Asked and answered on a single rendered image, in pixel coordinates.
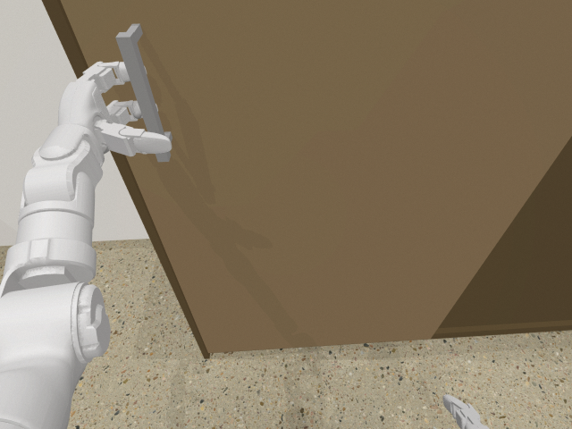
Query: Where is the robot left upper arm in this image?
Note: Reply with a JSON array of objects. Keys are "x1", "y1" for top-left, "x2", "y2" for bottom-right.
[{"x1": 0, "y1": 282, "x2": 111, "y2": 429}]

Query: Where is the robot left forearm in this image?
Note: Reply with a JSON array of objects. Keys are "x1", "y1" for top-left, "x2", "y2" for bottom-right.
[{"x1": 0, "y1": 124, "x2": 105, "y2": 298}]

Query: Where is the left robot hand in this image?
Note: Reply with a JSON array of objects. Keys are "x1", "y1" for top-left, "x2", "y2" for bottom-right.
[{"x1": 58, "y1": 62, "x2": 172, "y2": 156}]

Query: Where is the right robot hand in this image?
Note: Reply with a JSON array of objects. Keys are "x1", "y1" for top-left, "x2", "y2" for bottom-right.
[{"x1": 442, "y1": 394, "x2": 490, "y2": 429}]

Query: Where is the wardrobe door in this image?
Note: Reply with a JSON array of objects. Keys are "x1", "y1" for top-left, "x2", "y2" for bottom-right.
[
  {"x1": 61, "y1": 0, "x2": 572, "y2": 353},
  {"x1": 439, "y1": 136, "x2": 572, "y2": 328}
]

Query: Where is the handle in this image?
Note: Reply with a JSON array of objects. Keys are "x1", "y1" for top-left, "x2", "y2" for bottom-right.
[{"x1": 115, "y1": 24, "x2": 172, "y2": 162}]

